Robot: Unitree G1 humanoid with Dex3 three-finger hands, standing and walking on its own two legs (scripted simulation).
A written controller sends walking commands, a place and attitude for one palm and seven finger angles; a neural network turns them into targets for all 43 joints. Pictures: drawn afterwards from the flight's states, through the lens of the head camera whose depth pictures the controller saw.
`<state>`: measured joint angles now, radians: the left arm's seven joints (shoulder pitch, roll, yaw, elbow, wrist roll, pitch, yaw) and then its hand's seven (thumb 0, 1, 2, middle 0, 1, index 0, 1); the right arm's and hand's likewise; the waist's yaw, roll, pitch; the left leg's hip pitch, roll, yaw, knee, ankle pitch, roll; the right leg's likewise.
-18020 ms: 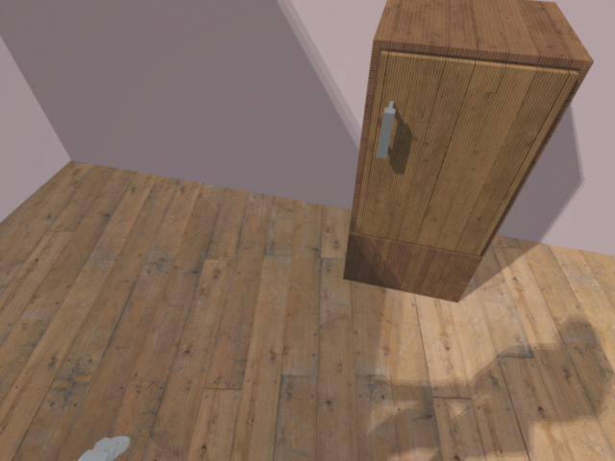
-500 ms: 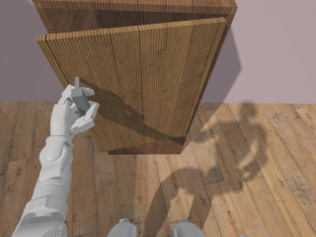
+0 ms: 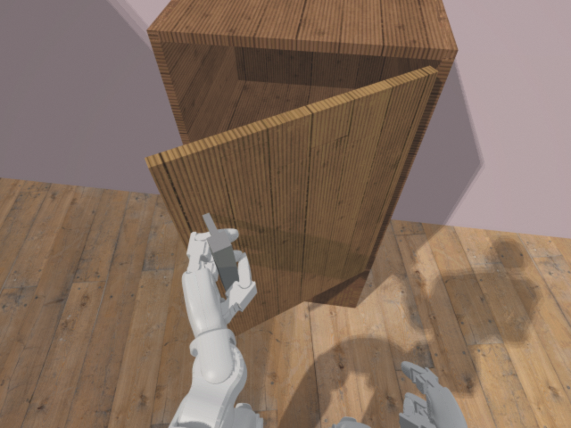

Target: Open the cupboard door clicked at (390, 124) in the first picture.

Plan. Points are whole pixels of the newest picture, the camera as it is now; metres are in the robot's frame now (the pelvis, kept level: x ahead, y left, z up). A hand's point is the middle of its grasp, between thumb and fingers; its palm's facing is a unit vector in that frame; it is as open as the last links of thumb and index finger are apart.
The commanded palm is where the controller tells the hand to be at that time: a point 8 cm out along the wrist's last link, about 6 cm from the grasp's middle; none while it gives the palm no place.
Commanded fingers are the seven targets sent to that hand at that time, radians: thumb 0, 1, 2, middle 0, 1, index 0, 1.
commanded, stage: pull the door open along its arc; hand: left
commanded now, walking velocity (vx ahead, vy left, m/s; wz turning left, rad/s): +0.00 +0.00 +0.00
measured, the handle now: (220, 253) +0.35 +0.12 +0.04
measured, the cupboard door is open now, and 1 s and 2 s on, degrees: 35 40 44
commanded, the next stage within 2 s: open thumb and fingers to let go in 0.06 s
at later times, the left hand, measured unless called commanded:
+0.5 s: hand (259, 294) +0.29 +0.06 +0.04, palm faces +0.33 -0.94 -0.01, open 8.8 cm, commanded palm +0.24 +0.11 +0.04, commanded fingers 0.00 -0.36 0.36 -0.31 -1.22 -0.31 -1.22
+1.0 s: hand (256, 299) +0.28 +0.06 +0.04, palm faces +0.27 -0.96 +0.00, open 14.5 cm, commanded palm +0.24 +0.11 +0.04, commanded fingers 0.00 -0.50 0.30 -0.15 -0.30 -0.15 -0.30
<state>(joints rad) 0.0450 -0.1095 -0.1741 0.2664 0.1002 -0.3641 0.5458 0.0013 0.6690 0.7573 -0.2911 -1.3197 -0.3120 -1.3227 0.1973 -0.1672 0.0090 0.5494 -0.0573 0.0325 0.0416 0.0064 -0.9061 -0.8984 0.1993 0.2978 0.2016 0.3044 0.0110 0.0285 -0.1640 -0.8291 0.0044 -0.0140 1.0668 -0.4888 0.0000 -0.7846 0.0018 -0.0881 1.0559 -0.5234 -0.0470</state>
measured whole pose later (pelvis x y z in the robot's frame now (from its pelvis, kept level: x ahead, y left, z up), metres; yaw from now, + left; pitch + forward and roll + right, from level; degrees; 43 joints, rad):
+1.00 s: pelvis +0.00 +0.00 +0.00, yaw +0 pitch +15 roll +0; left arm 0.16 -0.08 -0.24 0.17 0.10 -0.36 0.50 -0.01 -0.49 0.31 -0.35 -0.75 -0.37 -0.76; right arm 0.19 -0.17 0.00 0.55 -0.07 -0.02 0.01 0.01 -0.91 -0.90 0.20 0.30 0.20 0.30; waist 0.00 0.03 -0.17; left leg -0.85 0.00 -0.01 1.09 -0.50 0.00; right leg -0.81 0.00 -0.08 1.09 -0.54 -0.05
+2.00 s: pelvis -0.01 +0.01 -0.02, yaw -1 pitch +15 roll -2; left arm 0.52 0.15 -0.12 -0.18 -0.10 -0.37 -0.08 -0.02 -0.50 0.30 -0.19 -0.32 -0.21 -0.33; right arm 0.24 -0.21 0.01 0.40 0.01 -0.03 -0.01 0.01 -0.90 -0.90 0.20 0.30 0.20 0.30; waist 0.00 0.04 -0.16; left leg -0.92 0.01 -0.01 1.21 -0.55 0.02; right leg -0.87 0.00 -0.08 1.18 -0.57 -0.03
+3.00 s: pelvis +0.00 +0.03 +0.03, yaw -1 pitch +6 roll -3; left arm 0.63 0.31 0.11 -0.43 -0.13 -0.09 -0.01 -0.02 -0.37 0.36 -0.16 -0.30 -0.16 -0.30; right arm 0.29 -0.22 0.04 0.43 0.05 -0.08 -0.11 0.01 -0.90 -0.90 0.20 0.30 0.20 0.30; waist 0.02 0.06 -0.14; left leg -0.58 0.00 0.00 0.94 -0.46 0.04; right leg -0.52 0.01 -0.07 0.87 -0.45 0.00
